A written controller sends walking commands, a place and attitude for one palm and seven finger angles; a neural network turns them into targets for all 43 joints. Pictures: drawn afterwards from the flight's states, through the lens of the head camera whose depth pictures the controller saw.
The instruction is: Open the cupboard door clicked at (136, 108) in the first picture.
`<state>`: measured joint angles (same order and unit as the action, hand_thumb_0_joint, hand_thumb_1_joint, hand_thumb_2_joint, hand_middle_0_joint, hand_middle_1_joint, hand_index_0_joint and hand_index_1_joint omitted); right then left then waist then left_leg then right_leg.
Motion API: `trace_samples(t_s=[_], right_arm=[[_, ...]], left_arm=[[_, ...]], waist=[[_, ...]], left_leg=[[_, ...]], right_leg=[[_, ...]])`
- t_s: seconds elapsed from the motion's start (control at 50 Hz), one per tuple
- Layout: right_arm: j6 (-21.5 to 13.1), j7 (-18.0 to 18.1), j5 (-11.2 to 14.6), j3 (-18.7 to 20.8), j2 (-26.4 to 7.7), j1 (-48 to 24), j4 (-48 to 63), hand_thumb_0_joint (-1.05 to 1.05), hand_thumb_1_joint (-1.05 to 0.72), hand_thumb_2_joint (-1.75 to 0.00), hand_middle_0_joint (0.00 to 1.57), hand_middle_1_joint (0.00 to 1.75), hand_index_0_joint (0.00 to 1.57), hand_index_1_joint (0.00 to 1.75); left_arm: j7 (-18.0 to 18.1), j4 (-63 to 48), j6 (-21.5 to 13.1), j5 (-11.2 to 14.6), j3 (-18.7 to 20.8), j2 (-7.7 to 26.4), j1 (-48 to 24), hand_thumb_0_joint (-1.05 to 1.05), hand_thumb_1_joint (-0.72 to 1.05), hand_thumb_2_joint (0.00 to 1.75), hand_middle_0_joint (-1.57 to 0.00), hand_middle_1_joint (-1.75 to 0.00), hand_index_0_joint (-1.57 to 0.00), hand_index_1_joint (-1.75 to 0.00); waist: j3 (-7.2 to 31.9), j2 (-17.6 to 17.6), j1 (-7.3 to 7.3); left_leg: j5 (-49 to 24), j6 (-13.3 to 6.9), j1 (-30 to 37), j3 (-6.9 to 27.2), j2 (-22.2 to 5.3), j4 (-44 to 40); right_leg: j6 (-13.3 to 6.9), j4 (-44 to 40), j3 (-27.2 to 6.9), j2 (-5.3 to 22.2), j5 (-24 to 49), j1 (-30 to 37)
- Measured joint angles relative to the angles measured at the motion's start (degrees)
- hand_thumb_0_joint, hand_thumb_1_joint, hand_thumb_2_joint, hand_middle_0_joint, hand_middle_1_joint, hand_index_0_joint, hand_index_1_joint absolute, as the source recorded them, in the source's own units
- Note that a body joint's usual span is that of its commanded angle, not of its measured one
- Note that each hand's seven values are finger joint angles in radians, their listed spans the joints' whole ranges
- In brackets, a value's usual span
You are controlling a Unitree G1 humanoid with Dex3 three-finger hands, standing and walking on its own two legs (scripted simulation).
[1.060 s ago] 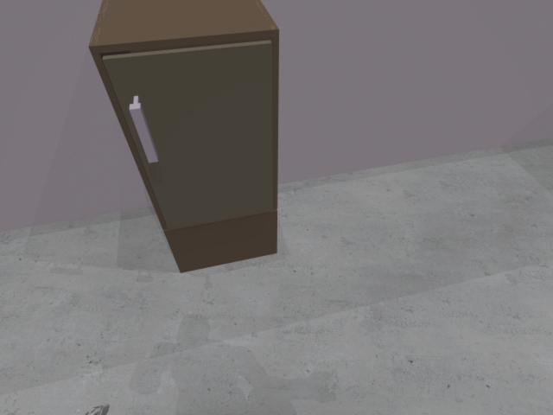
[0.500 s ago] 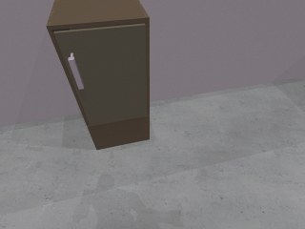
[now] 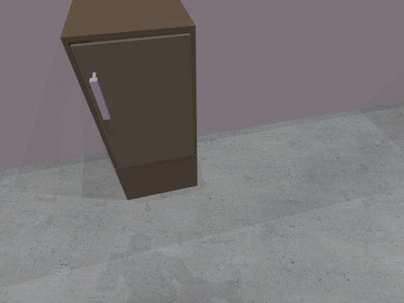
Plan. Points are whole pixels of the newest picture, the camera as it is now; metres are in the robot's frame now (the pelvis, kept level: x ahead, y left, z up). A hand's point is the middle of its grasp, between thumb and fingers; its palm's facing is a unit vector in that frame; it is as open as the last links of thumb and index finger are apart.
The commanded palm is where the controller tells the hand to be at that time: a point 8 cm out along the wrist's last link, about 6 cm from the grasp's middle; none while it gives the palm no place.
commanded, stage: look at it before walking up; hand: left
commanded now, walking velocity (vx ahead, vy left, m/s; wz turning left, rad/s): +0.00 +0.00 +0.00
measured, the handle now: (100, 96) +0.75 +0.40 -0.03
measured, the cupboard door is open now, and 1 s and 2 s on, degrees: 0 0 0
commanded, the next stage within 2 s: turn to face it in 0.38 s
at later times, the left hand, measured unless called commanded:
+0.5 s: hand out of the picture +0.08 +0.25 -0.15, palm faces -0.01 -0.94 -0.34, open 7.4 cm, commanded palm none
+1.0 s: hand out of the picture +0.01 +0.22 -0.18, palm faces +0.14 -0.96 -0.25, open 7.4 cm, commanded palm none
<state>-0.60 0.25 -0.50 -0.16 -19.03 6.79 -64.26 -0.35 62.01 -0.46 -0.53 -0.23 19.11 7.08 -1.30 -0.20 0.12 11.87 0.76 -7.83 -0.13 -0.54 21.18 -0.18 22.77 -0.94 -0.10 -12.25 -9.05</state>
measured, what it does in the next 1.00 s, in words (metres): stands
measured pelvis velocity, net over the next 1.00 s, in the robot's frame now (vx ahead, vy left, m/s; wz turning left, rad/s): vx -0.02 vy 0.01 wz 0.14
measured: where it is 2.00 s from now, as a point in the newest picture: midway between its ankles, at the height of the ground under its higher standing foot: outside the picture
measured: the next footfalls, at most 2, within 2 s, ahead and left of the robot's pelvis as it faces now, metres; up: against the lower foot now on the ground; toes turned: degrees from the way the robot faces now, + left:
right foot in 1.14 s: +0.01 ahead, -0.12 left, +0.00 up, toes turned +11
left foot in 1.50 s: -0.06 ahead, +0.13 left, +0.00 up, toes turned +22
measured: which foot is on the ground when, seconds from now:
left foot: down 0.00-1.00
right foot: down 0.00-0.90, up 0.92-1.00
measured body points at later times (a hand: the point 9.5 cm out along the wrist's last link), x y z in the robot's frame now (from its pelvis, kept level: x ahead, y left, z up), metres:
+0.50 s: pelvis +0.00 +0.00 +0.00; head +0.01 +0.00 +0.45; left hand +0.08 +0.30 -0.13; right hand +0.09 -0.29 -0.13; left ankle +0.00 +0.13 -0.75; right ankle +0.00 -0.12 -0.75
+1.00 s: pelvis -0.02 +0.01 -0.01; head +0.00 +0.02 +0.43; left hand +0.00 +0.27 -0.16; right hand +0.05 -0.22 -0.17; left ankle +0.00 +0.13 -0.75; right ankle -0.03 -0.12 -0.71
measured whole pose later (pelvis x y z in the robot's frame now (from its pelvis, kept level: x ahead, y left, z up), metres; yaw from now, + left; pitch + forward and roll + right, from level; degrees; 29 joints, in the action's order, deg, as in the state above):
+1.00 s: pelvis -0.02 +0.01 -0.01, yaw +8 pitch +0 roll +0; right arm 1.8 0.5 -1.1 0.8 -9.8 12.8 -57.7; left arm 1.4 56.8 3.0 -0.5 1.7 13.4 10.6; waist -3.7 1.0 0.6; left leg 13.4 -0.9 -17.9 6.3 3.8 31.6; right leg 1.3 48.4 0.6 1.3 -28.0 -20.4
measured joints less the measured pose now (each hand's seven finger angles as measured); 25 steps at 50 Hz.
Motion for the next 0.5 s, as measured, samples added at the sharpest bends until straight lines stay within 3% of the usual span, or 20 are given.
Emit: trace_samples(t_s=[0.5], right_arm=[[-0.04, 0.22, 0.13, -0.02, -0.42, -0.75, 0.03, 0.0, -0.91, -0.9, 0.2, 0.3, 0.2, 0.3]], left_arm=[[0.04, 0.58, -0.07, 0.0, 0.13, 0.35, 0.55, 0.01, 0.9, 0.9, -0.21, -0.3, -0.2, -0.3]], waist=[[-0.27, 0.21, -0.34]], left_leg=[[-0.23, -0.14, 1.23, 0.13, 0.14, -1.23]], right_leg=[[0.18, -1.47, 0.13, 0.16, 0.3, 1.41]])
